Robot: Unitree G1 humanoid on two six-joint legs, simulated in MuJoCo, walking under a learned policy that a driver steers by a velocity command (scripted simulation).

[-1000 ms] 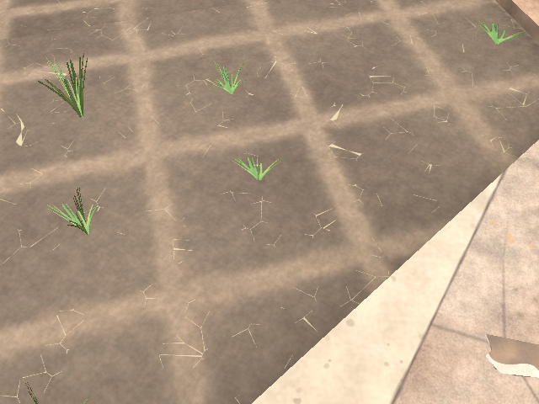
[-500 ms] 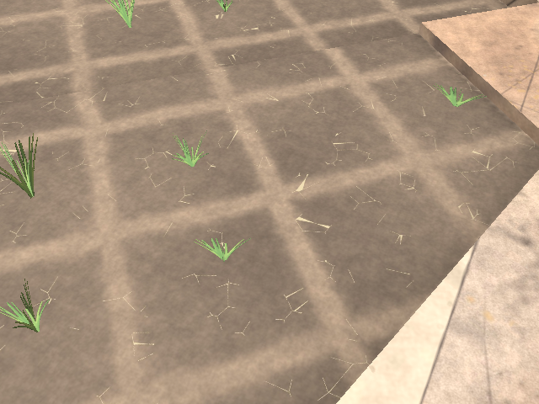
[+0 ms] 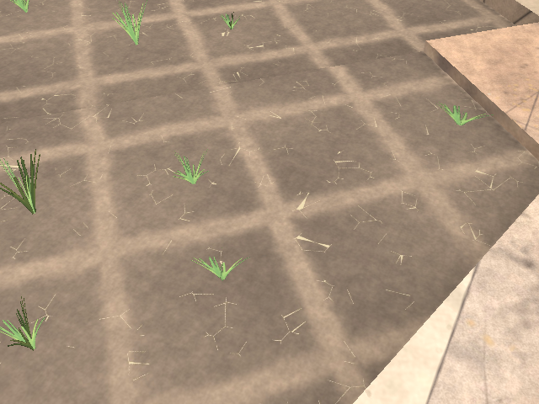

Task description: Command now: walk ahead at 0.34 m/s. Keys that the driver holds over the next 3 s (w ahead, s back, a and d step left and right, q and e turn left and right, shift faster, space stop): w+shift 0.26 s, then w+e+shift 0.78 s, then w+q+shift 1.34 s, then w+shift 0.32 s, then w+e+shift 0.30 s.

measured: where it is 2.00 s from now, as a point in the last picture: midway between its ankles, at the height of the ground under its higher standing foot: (408, 213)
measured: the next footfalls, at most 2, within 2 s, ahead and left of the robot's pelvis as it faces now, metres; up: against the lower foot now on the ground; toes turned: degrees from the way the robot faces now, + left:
left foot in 0.24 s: +0.12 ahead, +0.13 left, +0.00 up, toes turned +4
right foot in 0.72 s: +0.50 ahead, -0.09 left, +0.00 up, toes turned -25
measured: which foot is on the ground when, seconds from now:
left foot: down 0.00-0.00, up 0.02-0.22, down 0.24-0.76, up 0.78-1.00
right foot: down 0.00-0.24, up 0.26-0.70, down 0.72-1.00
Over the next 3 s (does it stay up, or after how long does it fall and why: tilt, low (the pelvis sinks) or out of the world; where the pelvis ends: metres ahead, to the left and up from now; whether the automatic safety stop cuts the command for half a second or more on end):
stays up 2.13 -0.24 -0.12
